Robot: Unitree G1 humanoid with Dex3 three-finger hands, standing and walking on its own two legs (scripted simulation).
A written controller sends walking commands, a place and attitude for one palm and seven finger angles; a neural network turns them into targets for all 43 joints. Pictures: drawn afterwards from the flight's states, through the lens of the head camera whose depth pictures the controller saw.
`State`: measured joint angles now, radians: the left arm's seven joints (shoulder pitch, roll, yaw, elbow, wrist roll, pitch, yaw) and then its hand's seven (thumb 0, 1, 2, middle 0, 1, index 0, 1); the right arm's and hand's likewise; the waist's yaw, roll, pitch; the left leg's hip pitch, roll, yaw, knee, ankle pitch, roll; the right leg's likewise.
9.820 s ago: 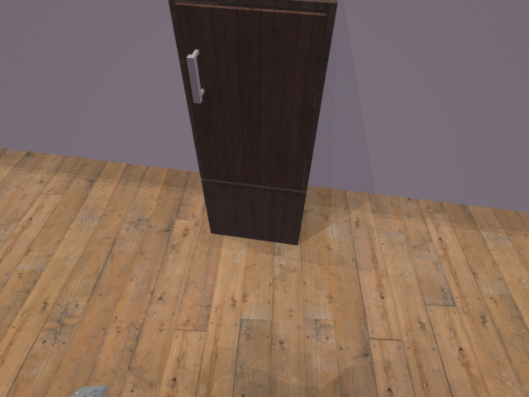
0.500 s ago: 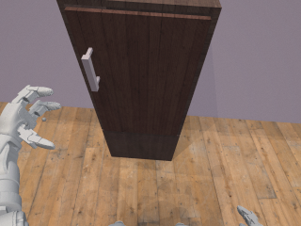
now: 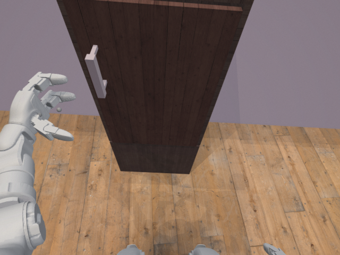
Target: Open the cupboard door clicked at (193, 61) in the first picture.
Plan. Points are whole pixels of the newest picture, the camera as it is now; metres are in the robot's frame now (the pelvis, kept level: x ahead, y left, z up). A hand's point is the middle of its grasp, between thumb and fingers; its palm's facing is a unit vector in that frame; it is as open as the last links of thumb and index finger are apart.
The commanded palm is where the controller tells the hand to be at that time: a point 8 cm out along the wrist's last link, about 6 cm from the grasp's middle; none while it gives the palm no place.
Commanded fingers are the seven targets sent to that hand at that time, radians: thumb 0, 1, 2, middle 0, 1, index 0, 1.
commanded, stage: move the hooked fingers beside the handle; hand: left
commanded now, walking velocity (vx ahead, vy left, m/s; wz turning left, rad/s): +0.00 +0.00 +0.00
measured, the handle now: (98, 72) +0.55 +0.19 +0.08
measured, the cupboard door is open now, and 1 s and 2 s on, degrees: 0 0 0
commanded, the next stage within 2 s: slide the fingers in behind the handle in 1.42 s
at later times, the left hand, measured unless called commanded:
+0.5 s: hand (69, 90) +0.47 +0.24 +0.09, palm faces -0.05 -1.00 +0.01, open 14.0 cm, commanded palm +0.46 +0.30 +0.09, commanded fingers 0.00 -0.50 0.30 -0.30 -1.20 -0.30 -1.20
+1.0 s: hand (73, 85) +0.50 +0.24 +0.08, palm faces -0.04 -1.00 +0.00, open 14.0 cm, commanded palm +0.49 +0.29 +0.08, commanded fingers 0.00 -0.50 0.30 -0.30 -1.20 -0.30 -1.20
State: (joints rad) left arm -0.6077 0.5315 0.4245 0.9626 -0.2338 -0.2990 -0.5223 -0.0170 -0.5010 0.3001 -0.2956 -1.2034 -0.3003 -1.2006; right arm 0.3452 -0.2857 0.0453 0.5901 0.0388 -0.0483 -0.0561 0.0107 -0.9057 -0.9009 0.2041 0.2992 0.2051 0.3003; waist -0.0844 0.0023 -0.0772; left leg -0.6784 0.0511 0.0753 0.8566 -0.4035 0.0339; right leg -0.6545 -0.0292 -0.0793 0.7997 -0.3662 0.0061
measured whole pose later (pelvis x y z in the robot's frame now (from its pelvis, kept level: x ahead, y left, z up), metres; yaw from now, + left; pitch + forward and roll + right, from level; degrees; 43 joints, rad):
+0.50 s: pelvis +0.00 +0.00 -0.01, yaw -1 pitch +17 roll -3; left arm -0.83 0.65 0.47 1.18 -0.16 -0.33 -0.49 -0.02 -0.50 0.30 -0.30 -1.20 -0.30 -1.20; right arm 0.39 -0.29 0.05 0.61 0.02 0.04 -0.05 0.01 -0.91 -0.90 0.20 0.30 0.20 0.30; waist -0.15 0.00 -0.08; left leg -0.78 0.07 0.07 0.91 -0.42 0.03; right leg -0.75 -0.01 -0.08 0.83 -0.37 0.00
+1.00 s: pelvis +0.01 +0.00 -0.01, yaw -2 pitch +19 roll -3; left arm -0.86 0.68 0.50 1.17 -0.13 -0.33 -0.47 -0.02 -0.50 0.30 -0.30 -1.20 -0.30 -1.20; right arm 0.42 -0.28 0.05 0.59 0.02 0.09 -0.03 0.01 -0.91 -0.90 0.20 0.30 0.20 0.30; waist -0.18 0.00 -0.08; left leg -0.84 0.08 0.08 0.94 -0.44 0.04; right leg -0.80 0.00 -0.07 0.85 -0.38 0.01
